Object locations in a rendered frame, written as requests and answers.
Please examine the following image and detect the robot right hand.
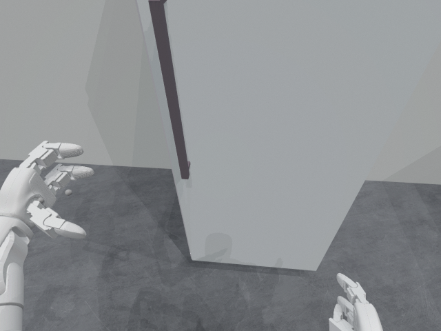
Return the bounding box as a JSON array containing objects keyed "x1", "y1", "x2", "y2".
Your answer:
[{"x1": 329, "y1": 273, "x2": 383, "y2": 331}]

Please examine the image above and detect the left robot forearm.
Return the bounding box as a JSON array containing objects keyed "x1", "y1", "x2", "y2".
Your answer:
[{"x1": 0, "y1": 216, "x2": 34, "y2": 331}]

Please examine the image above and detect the fridge door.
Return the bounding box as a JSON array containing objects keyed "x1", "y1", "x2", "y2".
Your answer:
[{"x1": 137, "y1": 0, "x2": 441, "y2": 271}]

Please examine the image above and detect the handle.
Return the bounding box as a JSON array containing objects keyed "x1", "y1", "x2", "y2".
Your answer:
[{"x1": 148, "y1": 0, "x2": 190, "y2": 179}]

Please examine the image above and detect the robot left hand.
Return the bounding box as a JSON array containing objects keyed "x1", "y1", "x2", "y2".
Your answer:
[{"x1": 0, "y1": 141, "x2": 94, "y2": 239}]

